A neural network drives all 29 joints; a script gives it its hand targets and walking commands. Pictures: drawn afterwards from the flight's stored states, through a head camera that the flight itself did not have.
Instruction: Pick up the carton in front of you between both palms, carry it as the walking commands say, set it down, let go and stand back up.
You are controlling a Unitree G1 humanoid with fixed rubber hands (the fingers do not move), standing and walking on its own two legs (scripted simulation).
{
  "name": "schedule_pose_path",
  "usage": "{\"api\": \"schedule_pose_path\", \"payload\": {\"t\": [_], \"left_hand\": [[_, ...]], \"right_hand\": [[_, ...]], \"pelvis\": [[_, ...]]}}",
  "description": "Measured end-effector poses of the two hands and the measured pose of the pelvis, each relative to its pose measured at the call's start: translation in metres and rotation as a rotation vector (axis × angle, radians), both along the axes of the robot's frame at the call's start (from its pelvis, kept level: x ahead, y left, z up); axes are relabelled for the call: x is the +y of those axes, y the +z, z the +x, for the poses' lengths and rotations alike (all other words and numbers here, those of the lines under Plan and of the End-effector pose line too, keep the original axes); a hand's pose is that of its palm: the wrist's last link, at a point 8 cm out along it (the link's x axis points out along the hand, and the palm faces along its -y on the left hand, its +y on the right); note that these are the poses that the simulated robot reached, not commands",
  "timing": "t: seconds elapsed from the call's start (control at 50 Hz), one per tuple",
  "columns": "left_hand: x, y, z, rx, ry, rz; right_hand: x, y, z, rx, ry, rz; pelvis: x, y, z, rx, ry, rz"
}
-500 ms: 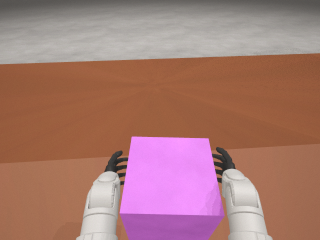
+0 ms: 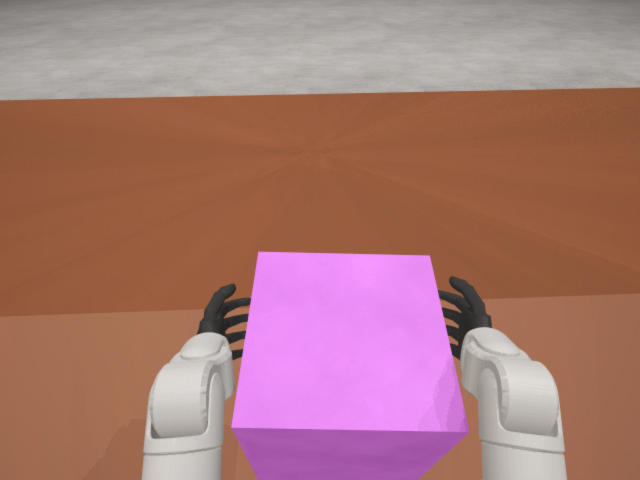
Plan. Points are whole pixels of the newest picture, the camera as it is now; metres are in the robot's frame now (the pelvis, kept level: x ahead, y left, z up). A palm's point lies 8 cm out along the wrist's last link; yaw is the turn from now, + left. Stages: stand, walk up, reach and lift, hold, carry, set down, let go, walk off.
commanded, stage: carry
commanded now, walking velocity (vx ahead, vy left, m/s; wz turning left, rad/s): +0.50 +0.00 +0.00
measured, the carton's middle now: (340, 374) +0.28 +0.00 +0.01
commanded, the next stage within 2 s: none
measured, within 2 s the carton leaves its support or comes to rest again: neither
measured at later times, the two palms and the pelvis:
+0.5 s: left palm (280, 207) +0.54 +0.10 +0.07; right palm (457, 203) +0.55 -0.20 +0.07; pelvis +0.27 -0.06 +0.00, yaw +1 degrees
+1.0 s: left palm (287, 122) +0.89 +0.11 +0.05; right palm (416, 123) +0.86 -0.19 +0.06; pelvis +0.61 -0.01 +0.00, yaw -4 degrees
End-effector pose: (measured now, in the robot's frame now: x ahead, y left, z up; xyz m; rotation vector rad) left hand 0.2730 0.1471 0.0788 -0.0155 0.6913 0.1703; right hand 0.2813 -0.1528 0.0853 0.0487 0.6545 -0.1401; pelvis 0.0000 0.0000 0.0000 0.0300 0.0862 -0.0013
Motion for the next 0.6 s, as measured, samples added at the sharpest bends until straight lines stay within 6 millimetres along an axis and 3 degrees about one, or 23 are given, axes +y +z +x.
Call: {"api": "schedule_pose_path", "payload": {"t": [0.1, 0.22, 0.3, 0.4, 0.48, 0.6], "left_hand": [[0.009, -0.001, 0.041, 0.011, 0.008, -0.029], [-0.012, 0.004, 0.105, 0.07, -0.044, -0.03], [-0.031, 0.006, 0.16, 0.037, -0.054, -0.026], [-0.051, -0.004, 0.227, 0.009, -0.025, -0.011], [-0.052, -0.01, 0.261, 0.088, 0.019, -0.012], [-0.048, 0.007, 0.324, 0.068, 0.057, -0.004]], "right_hand": [[0.008, -0.002, 0.035, 0.012, -0.01, -0.003], [-0.012, 0.001, 0.083, 0.071, -0.068, 0.002], [-0.031, 0.004, 0.136, 0.038, -0.085, 0.017], [-0.051, -0.01, 0.213, 0.01, -0.06, 0.038], [-0.052, -0.015, 0.261, 0.09, -0.021, 0.041], [-0.048, -0.001, 0.334, 0.071, 0.028, 0.034]], "pelvis": [[0.006, -0.004, 0.048, 0.013, -0.047, -0.013], [-0.002, 0.006, 0.108, 0.021, -0.042, -0.047], [-0.018, -0.002, 0.157, 0.01, -0.038, -0.044], [-0.043, -0.021, 0.223, -0.015, -0.003, -0.05], [-0.056, -0.007, 0.264, -0.005, 0.019, -0.029], [-0.061, 0.009, 0.333, 0.005, 0.008, 0.002]]}}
